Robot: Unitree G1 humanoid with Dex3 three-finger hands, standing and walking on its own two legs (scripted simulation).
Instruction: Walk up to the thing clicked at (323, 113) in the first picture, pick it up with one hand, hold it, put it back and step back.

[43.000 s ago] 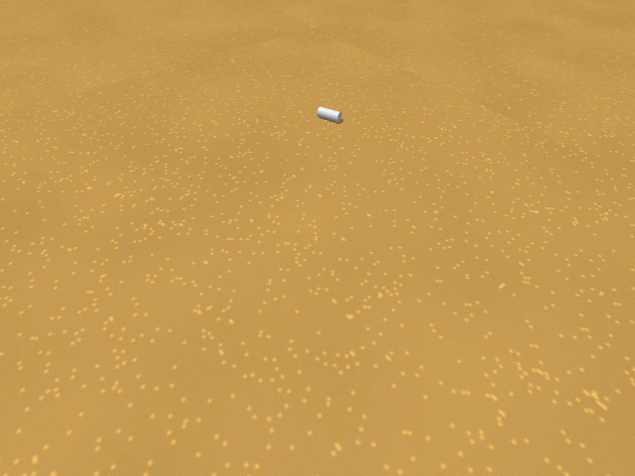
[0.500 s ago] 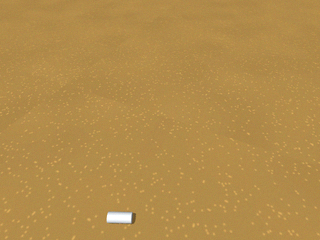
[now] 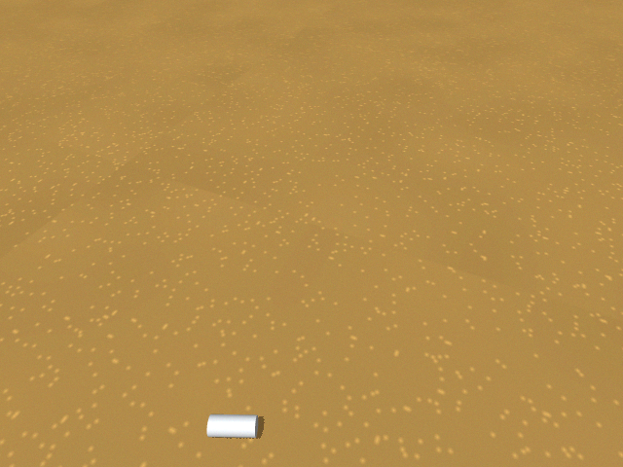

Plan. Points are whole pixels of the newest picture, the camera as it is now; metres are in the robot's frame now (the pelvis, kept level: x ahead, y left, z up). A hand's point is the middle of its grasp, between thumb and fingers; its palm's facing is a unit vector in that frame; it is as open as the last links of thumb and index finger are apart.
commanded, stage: stand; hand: left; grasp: from above
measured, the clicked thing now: (233, 425) +0.42 +0.25 -0.75
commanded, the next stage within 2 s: step back in 0.92 s
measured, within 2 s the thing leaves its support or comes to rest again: neither
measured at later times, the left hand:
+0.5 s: hand out of the picture +0.08 +0.24 -0.15, palm faces +0.01 -0.94 -0.35, open 7.3 cm
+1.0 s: hand out of the picture +0.08 +0.24 -0.16, palm faces +0.02 -0.94 -0.35, open 7.3 cm
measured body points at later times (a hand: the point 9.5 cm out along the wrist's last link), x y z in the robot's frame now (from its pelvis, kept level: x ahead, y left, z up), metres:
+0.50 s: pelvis +0.01 -0.01 +0.00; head +0.01 -0.01 +0.45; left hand +0.08 +0.29 -0.13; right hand +0.08 -0.30 -0.14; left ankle +0.02 +0.13 -0.75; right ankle +0.00 -0.14 -0.75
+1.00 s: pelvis +0.00 -0.01 +0.00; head +0.03 -0.01 +0.44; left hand +0.08 +0.29 -0.13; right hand +0.08 -0.31 -0.14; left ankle +0.02 +0.13 -0.75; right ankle +0.00 -0.14 -0.75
